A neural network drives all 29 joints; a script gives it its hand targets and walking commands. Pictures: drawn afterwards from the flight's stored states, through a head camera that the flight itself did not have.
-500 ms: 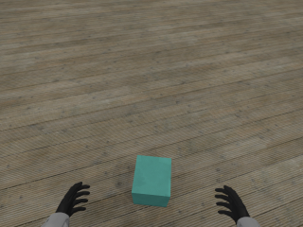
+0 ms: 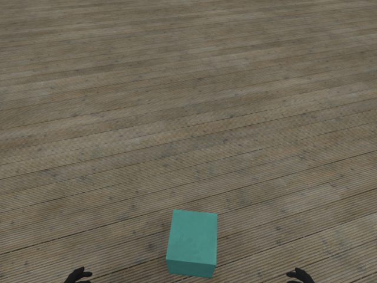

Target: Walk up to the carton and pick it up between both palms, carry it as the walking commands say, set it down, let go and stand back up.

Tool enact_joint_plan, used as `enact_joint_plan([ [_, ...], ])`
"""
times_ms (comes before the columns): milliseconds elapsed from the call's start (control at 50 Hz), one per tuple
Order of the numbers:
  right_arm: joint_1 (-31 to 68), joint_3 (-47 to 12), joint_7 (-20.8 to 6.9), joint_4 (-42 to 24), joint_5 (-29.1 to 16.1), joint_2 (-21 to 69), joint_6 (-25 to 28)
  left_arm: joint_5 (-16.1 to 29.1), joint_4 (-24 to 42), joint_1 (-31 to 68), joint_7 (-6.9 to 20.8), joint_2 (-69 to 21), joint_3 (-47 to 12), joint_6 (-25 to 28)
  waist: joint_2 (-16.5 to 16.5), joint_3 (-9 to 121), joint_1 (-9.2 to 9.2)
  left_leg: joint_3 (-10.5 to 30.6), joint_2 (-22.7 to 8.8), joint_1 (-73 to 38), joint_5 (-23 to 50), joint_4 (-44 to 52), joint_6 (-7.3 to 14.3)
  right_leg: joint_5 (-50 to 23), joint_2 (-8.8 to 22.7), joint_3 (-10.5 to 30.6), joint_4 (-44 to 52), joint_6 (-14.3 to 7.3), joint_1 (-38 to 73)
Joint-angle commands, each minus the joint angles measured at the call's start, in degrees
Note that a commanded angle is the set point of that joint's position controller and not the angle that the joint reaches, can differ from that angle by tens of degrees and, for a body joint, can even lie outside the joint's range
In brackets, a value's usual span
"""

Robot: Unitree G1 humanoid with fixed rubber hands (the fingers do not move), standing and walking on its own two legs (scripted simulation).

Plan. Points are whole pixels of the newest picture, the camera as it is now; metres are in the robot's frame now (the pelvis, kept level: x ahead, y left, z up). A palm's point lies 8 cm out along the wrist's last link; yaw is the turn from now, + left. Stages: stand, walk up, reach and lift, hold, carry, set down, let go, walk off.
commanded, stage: stand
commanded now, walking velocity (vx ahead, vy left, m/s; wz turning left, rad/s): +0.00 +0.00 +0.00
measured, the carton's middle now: (192, 244) +0.41 -0.01 -0.65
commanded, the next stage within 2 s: none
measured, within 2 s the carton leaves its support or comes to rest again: neither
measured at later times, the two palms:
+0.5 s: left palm out of the picture +0.05 +0.25 -0.12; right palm out of the picture +0.05 -0.27 -0.13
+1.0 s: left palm out of the picture -0.03 +0.22 -0.14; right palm out of the picture -0.04 -0.25 -0.14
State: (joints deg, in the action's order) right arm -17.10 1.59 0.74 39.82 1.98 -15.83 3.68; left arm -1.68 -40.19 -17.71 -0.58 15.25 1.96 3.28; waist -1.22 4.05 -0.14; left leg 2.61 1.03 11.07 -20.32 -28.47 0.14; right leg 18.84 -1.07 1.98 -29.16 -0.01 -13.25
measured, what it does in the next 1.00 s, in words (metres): stands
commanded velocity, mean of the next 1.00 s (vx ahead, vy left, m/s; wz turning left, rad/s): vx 0.00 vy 0.00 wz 0.00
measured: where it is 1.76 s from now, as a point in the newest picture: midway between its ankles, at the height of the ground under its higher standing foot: outside the picture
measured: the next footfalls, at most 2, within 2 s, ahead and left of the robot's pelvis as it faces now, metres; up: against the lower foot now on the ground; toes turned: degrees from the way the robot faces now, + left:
none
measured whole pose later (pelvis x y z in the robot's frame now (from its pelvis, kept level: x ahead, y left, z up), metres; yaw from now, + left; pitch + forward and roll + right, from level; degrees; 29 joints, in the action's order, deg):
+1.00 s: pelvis +0.00 -0.01 +0.00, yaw +0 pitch -1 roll +0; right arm -21.1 -3.3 2.8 63.7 0.6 -11.7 -0.5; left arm -0.6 -60.4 -22.5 -2.5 10.8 -1.9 -0.2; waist -0.6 0.4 0.0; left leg 2.5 -0.4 6.1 -20.4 -27.3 -1.0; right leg 19.2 -1.7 0.9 -28.6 -1.3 -8.5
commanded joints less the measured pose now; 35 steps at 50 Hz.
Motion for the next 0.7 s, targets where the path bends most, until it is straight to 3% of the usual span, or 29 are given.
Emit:
enact_joint_plan([
  [0, -0.77, 1.19, 0.51, -1.83, -0.52, -6.58, 1.14, 0.38, 2.36, -0.77, -0.54, 6.59, 1.23, 1.08, 1.27, 3.03, 0.24, 4.89, -6.32, -0.24, 24.74, 0.89, -0.31, -24.74, 5.89, 4.73, 0.19, 0.26, 2.04],
  [260, -5.06, -0.23, 1.48, 4.79, -1.21, -6.81, -1.51, 1.00, -2.60, -5.22, -1.51, 6.99, 0.26, -1.44, 1.32, -0.49, 0.00, 2.81, -5.18, 0.34, 26.61, -1.25, 0.18, -30.00, 5.47, 3.40, -2.04, -1.04, 1.73],
  [680, -7.51, -2.86, 2.05, 17.97, -1.21, -3.87, -3.59, 0.98, -14.02, -8.39, -1.88, 3.68, -1.65, -3.04, 1.39, -6.66, 0.06, 2.55, -5.54, -1.37, 18.89, 3.01, 0.57, -23.13, 5.43, 3.85, 2.72, -2.01, 3.44],
])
